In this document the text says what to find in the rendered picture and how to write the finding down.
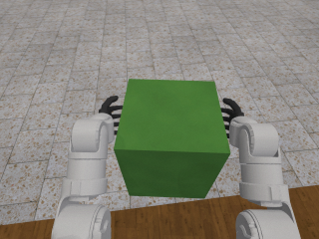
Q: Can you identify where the robot left forearm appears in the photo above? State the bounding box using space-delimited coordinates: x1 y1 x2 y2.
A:
51 113 115 239

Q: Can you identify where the carton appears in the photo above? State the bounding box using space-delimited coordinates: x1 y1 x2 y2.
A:
114 79 231 199

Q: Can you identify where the robot right forearm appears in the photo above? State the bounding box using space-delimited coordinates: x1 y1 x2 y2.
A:
228 116 301 239

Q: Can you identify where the left robot hand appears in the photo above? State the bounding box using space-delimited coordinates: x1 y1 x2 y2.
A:
99 96 123 135

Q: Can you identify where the robot right upper arm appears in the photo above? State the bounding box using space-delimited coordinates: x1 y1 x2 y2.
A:
235 209 300 239

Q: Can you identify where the right robot hand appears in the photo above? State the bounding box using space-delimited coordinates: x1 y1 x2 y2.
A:
221 98 244 138

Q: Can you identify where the robot left upper arm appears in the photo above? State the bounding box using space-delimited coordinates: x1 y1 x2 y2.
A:
52 204 112 239

